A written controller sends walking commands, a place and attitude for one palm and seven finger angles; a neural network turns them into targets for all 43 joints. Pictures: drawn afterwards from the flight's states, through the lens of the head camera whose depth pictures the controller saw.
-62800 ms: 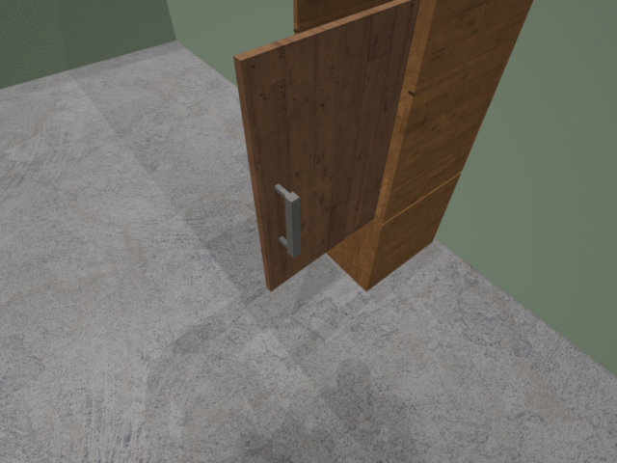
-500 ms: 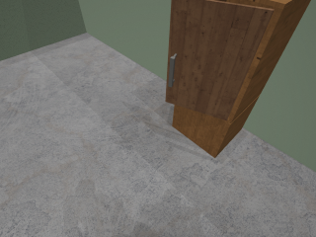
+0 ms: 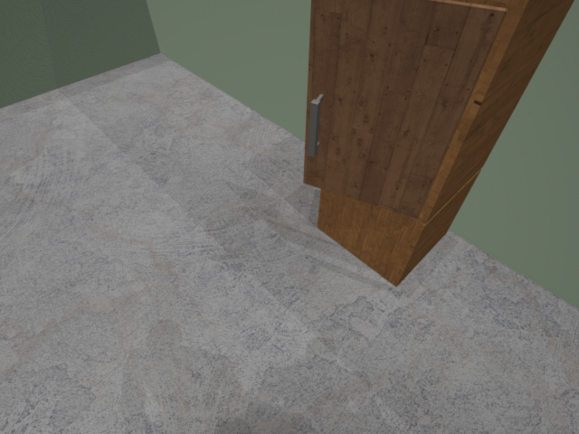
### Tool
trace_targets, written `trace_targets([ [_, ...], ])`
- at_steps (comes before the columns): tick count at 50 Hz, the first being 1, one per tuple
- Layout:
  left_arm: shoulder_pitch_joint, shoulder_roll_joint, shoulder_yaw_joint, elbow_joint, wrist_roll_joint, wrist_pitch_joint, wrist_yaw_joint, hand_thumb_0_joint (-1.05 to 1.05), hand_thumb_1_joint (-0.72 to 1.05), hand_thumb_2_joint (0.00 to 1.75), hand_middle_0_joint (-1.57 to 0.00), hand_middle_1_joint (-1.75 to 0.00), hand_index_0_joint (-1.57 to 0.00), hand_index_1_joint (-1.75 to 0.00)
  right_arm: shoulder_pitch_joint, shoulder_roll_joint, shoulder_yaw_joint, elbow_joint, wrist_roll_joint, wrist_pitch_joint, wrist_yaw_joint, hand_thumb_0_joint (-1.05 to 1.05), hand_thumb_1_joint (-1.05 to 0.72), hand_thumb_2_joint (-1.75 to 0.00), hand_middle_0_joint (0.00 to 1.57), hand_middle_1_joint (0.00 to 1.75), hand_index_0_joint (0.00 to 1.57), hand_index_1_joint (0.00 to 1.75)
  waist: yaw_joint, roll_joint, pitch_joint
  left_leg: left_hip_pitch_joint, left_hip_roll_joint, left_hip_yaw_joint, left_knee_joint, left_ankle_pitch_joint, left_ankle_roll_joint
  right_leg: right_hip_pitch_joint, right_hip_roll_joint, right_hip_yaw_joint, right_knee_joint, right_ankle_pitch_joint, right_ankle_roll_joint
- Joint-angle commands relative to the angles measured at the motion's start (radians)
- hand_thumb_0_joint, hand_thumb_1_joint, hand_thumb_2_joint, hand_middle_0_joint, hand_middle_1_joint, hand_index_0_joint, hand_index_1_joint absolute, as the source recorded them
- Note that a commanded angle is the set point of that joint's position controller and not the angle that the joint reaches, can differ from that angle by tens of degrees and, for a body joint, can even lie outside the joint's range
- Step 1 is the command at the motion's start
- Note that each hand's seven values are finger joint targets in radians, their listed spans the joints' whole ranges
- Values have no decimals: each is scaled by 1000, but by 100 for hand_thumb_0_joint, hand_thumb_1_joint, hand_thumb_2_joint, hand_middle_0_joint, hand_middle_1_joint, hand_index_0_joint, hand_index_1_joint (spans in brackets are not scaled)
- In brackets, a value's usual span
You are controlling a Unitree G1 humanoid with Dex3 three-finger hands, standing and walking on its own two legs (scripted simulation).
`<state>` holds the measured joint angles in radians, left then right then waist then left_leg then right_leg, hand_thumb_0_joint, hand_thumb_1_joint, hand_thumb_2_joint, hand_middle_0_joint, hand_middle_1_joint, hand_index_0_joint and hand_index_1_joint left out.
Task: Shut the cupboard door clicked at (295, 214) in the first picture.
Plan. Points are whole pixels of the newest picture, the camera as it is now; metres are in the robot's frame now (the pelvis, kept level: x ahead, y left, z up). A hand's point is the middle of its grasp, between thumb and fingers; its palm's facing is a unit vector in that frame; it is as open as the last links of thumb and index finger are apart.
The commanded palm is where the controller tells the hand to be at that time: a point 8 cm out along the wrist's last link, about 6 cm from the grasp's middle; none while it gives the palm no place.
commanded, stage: look to check the result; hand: left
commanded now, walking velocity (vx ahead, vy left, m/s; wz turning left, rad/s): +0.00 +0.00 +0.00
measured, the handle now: (316, 126) +0.90 -0.03 -0.10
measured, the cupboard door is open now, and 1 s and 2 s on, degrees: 21 21 21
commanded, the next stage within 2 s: walk to a spot facing it in 0.12 s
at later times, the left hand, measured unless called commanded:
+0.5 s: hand out of the picture +0.02 +0.18 -0.19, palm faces +0.12 -0.96 -0.24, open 7.4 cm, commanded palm none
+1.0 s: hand out of the picture +0.04 +0.22 -0.15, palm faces +0.42 -0.86 -0.30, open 7.4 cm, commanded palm none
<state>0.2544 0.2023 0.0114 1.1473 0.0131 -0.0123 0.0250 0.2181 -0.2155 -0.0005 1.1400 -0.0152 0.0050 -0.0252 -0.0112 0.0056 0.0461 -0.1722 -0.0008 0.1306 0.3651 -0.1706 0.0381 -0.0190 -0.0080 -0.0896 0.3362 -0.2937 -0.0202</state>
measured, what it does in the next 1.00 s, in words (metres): steps on the spot, turning left: right foot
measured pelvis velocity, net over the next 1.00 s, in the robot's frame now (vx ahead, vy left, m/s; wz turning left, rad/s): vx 0.04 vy -0.01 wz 0.45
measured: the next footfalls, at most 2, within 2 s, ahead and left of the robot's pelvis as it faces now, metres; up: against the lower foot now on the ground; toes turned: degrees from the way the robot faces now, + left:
right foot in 0.92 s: +0.10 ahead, -0.12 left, +0.00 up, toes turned +20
left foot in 1.28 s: +0.11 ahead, +0.20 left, +0.00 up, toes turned +41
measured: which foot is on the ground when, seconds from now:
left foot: down 0.00-0.92, up 0.94-1.00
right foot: down 0.00-0.62, up 0.64-0.90, down 0.92-1.00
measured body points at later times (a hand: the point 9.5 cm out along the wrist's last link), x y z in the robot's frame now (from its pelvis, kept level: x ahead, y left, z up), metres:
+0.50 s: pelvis +0.01 -0.01 -0.01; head +0.03 -0.01 +0.43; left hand +0.01 +0.23 -0.17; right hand +0.04 -0.25 -0.17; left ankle +0.00 +0.09 -0.72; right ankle -0.07 -0.10 -0.74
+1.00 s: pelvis +0.04 -0.01 -0.01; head +0.08 -0.02 +0.44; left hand +0.02 +0.27 -0.13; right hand +0.19 -0.23 -0.17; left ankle +0.01 +0.11 -0.70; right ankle +0.06 -0.13 -0.75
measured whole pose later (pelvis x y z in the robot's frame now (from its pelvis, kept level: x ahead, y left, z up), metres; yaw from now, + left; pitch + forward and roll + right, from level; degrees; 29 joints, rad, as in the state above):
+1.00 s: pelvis +0.04 -0.01 -0.01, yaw +26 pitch +2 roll +1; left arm 0.20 0.22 0.06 0.86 0.03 -0.01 0.01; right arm 0.25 -0.25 -0.08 0.94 -0.04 0.07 0.02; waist -0.03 0.05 0.04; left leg -0.51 -0.05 -0.04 0.95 -0.43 -0.01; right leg -0.23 -0.05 -0.09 0.55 -0.34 0.00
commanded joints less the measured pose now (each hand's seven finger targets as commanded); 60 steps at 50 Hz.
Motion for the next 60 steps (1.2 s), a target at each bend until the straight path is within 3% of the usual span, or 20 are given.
trace_targets([
  [1, 40, 140, 19, -23, -1, -10, 10, 0, 90, 90, -20, -30, -20, -30, 18, -140, -23, -38, 3, -16, -9, 0, -90, -90, 20, 30, 20, 30, 0, -18, -1, 87, 133, -156, -39, 188, 7, -111, -126, 108, -77, 222, -21],
  [16, 63, 110, 26, -38, -3, 11, 21, 0, 90, 90, -20, -30, -20, -30, 31, -84, -15, -49, 0, 7, -7, 0, -90, -90, 20, 30, 20, 30, 4, -26, 3, 8, 111, -134, 51, 247, -15, -60, -156, 64, -1, 362, -10],
  [19, 79, 142, 52, -70, 1, 22, 25, 0, 90, 90, -20, -30, -20, -30, 16, -80, -27, -86, -3, 20, -3, 0, -90, -90, 20, 30, 20, 30, 21, -86, 15, -126, 66, -97, 197, 146, -29, -18, -228, 80, 34, 469, -61],
  [23, 56, 163, 73, -134, 19, 23, 27, 0, 90, 90, -20, -30, -20, -30, -38, -71, -54, -165, -2, 43, 2, 0, -90, -90, 20, 30, 20, 30, 28, -123, 73, -340, 56, -93, 618, -351, -46, -16, -395, 107, 43, 691, -199],
  [29, -2, 201, 94, -213, 8, 19, 15, 0, 90, 90, -20, -30, -20, -30, 79, -66, -63, -202, -11, 40, 28, 0, -90, -90, 20, 30, 20, 30, -49, -87, 3, -87, 29, -1, 264, -58, -31, -129, -300, -94, 326, 646, -54],
  [30, 2, 179, 91, -228, 3, 24, 9, 0, 90, 90, -20, -30, -20, -30, 148, -127, -79, -199, -15, 33, 29, 0, -90, -90, 20, 30, 20, 30, -76, 63, -40, 42, 121, -173, 153, 238, 32, -276, -226, -134, 507, 423, 15],
  [31, -3, 115, 78, -275, -9, 28, 5, 0, 90, 90, -20, -30, -20, -30, 206, -230, -103, -200, -20, 24, 23, 0, -90, -90, 20, 30, 20, 30, -89, 352, -74, 96, 367, -550, 29, 553, 190, -453, -83, -117, 759, -283, 80],
  [32, -61, 122, 74, -317, 4, 34, 9, 0, 90, 90, -20, -30, -20, -30, 225, -250, -109, -191, -15, 26, 16, 0, -90, -90, 20, 30, 20, 30, -96, 210, -102, 26, 412, -637, -38, 270, 232, -456, -60, 40, 854, -412, 58],
  [33, -101, 103, 80, -319, 4, 40, 10, 0, 90, 90, -20, -30, -20, -30, 182, -245, -108, -211, -19, 21, 9, 0, -90, -90, 20, 30, 20, 30, -83, 189, -89, -33, 379, -649, -77, -25, 203, -505, -76, 88, 880, -346, 50],
  [35, -115, 105, 83, -314, 7, 35, -6, 0, 90, 90, -20, -30, -20, -30, 76, -192, -90, -250, -25, 14, 6, 0, -90, -90, 20, 30, 20, 30, -41, 119, -37, -162, 295, -597, -116, -293, 148, -483, -89, 120, 816, -202, 47],
  [41, -36, 83, 73, -308, 11, 28, -23, 0, 90, 90, -20, -30, -20, -30, 25, -220, -102, -272, -28, 16, 12, 0, -90, -90, 20, 30, 20, 30, -8, 98, -85, -160, 191, -508, -103, -359, 118, -332, -7, 41, 450, -178, 54],
  [44, 94, 102, 83, -279, 15, 23, -26, 0, 90, 90, -20, -30, -20, -30, -42, -209, -109, -293, -21, 27, 18, 0, -90, -90, 20, 30, 20, 30, 57, 92, -51, -345, 97, -436, -49, -467, 65, -73, 31, -15, 187, -80, 52],
  [45, 161, 157, 96, -272, 24, 13, -21, 0, 90, 90, -20, -30, -20, -30, -56, -170, -104, -305, -12, 26, 23, 0, -90, -90, 20, 30, 20, 30, 93, -14, -57, -490, 12, -360, 123, -465, 20, 77, -64, 111, 17, -187, 17],
  [46, 178, 251, 116, -281, 40, 7, -7, 0, 90, 90, -20, -30, -20, -30, -61, -77, -90, -333, -2, 20, 28, 0, -90, -90, 20, 30, 20, 30, 109, -301, -49, -687, -99, -163, 457, -439, -46, 146, -378, 490, -172, -449, -89],
  [47, 114, 260, 105, -297, 17, 8, -3, 0, 90, 90, -20, -30, -20, -30, -116, -115, -94, -355, -19, 17, 35, 0, -90, -90, 20, 30, 20, 30, 88, -196, 19, -665, -42, -174, 697, -390, -53, -11, -493, 555, -217, -403, -141],
  [48, 48, 246, 109, -313, 14, -9, 1, 0, 90, 90, -20, -30, -20, -30, -99, -113, -103, -351, -19, 24, 41, 0, -90, -90, 20, 30, 20, 30, 38, -153, 24, -643, 12, -215, 818, -313, -54, -92, -487, 540, -215, -413, -154],
  [50, -40, 166, 89, -315, 14, -26, 0, 0, 90, 90, -20, -30, -20, -30, -82, -100, -100, -337, -20, 29, 61, 0, -90, -90, 20, 30, 20, 30, -14, -126, 79, -611, 59, -187, 866, -191, -70, -149, -386, 285, -169, -177, -108],
  [53, 32, 150, 80, -284, 15, -40, -1, 0, 90, 90, -20, -30, -20, -30, -98, -74, -84, -333, -11, 31, 71, 0, -90, -90, 20, 30, 20, 30, 4, -160, 51, -558, 53, -101, 741, -158, -84, -31, -311, 38, -55, 369, -77],
  [58, 160, 174, 77, -238, 20, -30, 5, 0, 90, 90, -20, -30, -20, -30, -190, -37, -44, -358, -10, 27, 73, 0, -90, -90, 20, 30, 20, 30, 61, -214, 18, -426, 7, 10, 409, -147, -57, 77, -290, -58, 75, 806, -46],
  [60, 162, 170, 65, -222, 19, -34, 6, 0, 90, 90, -20, -30, -20, -30, -116, -36, -38, -330, -12, 13, 59, 0, -90, -90, 20, 30, 20, 30, 32, -243, -45, -237, -44, 39, 265, -99, -30, 51, -265, -48, 170, 955, -46],
])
